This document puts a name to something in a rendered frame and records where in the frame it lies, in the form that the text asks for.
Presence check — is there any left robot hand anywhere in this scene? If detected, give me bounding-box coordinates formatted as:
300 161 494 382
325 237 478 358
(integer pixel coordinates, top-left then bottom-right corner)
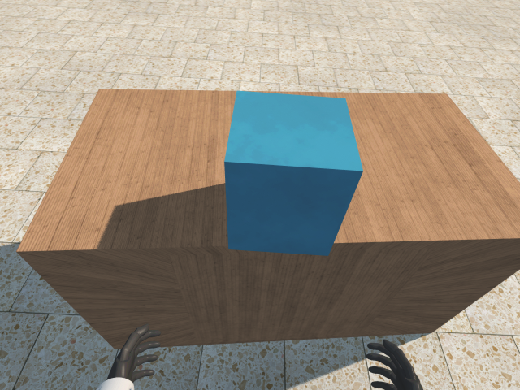
107 323 161 382

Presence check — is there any carton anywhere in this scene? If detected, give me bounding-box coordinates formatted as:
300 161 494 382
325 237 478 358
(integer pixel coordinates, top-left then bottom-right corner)
224 91 363 256

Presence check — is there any pedestal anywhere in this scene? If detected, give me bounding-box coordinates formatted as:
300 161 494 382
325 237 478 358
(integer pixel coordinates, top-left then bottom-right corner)
16 89 520 349

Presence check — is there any right robot hand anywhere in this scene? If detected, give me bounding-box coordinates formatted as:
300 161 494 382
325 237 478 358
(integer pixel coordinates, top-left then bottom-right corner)
366 340 423 390

